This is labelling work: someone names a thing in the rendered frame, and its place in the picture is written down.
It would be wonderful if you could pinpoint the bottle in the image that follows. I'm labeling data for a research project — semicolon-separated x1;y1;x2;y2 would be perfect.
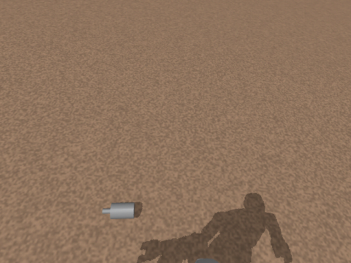
102;202;134;219

